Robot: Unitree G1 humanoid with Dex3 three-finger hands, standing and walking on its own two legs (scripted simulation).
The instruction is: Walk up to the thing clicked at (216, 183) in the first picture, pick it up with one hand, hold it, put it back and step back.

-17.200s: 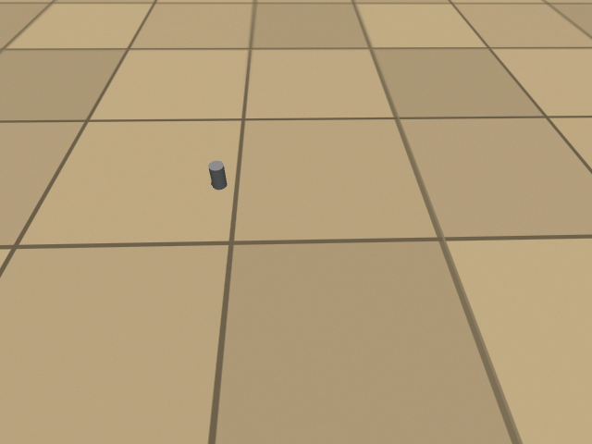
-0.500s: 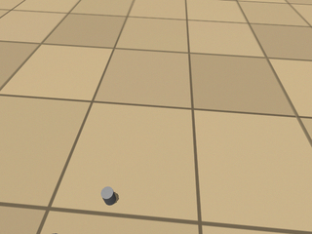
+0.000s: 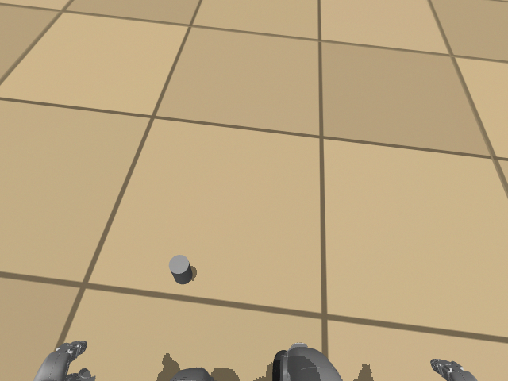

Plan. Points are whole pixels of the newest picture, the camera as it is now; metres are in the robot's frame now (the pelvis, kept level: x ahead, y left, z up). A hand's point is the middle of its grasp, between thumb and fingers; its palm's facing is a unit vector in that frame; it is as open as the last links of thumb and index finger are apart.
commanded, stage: walk up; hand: left
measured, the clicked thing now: (181, 270) +0.51 +0.22 -0.69
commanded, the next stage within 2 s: stand in 1.86 s
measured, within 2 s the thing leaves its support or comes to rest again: neither
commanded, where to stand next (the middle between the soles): +0.10 -0.01 m, yaw -4 degrees
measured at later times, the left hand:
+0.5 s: hand out of the picture +0.03 +0.24 -0.11, palm faces -0.05 -0.91 -0.42, open 7.4 cm
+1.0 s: hand out of the picture +0.08 +0.24 -0.16, palm faces -0.10 -0.93 -0.36, open 7.4 cm
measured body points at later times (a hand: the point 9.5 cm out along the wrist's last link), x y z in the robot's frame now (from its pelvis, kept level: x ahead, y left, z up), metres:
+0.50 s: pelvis -0.01 -0.04 +0.02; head -0.02 -0.06 +0.47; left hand +0.04 +0.29 -0.09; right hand +0.02 -0.38 -0.10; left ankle +0.03 +0.09 -0.66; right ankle -0.05 -0.17 -0.71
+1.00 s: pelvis -0.01 -0.02 -0.01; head +0.04 -0.01 +0.44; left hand +0.08 +0.29 -0.14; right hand +0.12 -0.33 -0.11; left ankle +0.14 +0.10 -0.71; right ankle -0.06 -0.13 -0.70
